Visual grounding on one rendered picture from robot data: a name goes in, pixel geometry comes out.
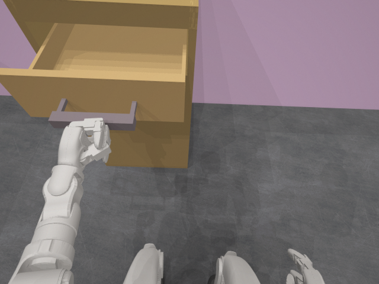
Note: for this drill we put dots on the left robot thigh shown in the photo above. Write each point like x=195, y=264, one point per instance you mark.
x=146, y=268

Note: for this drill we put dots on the left robot hand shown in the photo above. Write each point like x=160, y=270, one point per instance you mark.
x=74, y=141

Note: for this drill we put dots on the drawer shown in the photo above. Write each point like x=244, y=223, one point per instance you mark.
x=103, y=68

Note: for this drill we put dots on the cabinet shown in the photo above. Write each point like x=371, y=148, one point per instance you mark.
x=153, y=143

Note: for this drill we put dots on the left robot forearm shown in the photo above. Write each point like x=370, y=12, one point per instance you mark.
x=52, y=243

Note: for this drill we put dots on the handle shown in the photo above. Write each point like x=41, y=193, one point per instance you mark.
x=125, y=122

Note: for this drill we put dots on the right robot hand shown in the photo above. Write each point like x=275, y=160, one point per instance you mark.
x=304, y=265

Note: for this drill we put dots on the left robot upper arm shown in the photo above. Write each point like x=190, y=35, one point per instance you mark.
x=55, y=276

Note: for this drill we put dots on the right robot thigh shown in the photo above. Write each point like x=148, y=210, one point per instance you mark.
x=234, y=270

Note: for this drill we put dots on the robot thigh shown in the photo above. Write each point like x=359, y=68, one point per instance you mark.
x=234, y=270
x=146, y=268

